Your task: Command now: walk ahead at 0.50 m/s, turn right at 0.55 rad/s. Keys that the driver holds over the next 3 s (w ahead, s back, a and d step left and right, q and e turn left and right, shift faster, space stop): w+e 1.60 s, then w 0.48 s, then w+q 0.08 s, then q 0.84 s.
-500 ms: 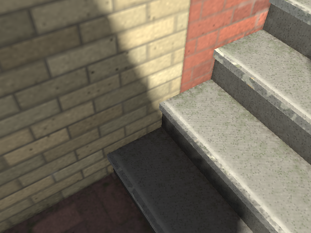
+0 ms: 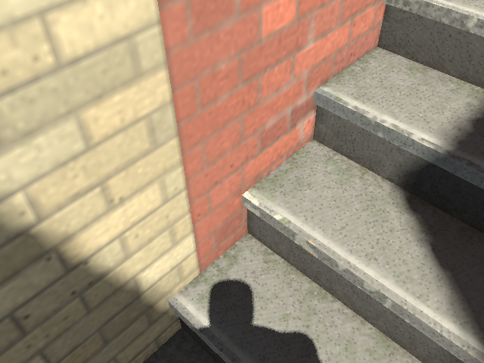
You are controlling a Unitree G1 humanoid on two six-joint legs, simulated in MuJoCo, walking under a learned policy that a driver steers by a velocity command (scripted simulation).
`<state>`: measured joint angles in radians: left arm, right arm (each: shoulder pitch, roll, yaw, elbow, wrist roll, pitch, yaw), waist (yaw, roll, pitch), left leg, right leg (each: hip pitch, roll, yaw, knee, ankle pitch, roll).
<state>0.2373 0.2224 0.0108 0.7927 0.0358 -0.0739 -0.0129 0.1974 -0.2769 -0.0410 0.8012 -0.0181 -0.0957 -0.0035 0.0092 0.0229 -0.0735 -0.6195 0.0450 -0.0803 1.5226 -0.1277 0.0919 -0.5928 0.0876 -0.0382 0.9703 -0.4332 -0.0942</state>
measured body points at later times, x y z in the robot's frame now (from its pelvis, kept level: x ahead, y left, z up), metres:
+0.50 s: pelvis +0.23 -0.01 +0.05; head +0.25 +0.00 +0.50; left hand +0.53 +0.13 +0.00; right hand +0.16 -0.30 -0.06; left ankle +0.32 +0.13 -0.68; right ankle +0.16 -0.12 -0.32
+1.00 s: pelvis +0.38 -0.20 +0.22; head +0.34 -0.21 +0.67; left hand +0.39 +0.06 +0.09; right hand +0.50 -0.47 +0.17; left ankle +0.50 -0.12 -0.22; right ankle +0.27 -0.23 -0.51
